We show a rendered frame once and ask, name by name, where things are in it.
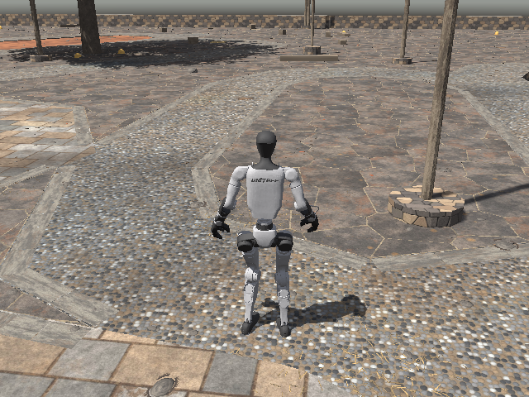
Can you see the right robot hand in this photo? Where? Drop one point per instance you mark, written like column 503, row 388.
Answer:
column 314, row 224

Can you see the left robot hand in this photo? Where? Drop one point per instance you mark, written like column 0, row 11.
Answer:
column 221, row 228

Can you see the robot left upper arm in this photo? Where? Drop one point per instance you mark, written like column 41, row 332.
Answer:
column 238, row 174

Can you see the robot left shin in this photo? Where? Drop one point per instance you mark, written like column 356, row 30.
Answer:
column 250, row 295

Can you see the robot right upper arm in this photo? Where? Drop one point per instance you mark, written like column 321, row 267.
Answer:
column 291, row 175

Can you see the left robot forearm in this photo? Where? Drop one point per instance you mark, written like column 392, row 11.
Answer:
column 221, row 214

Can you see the right robot forearm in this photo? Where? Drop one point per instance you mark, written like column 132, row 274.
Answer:
column 308, row 214

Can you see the robot torso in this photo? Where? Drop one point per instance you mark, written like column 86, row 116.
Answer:
column 264, row 199

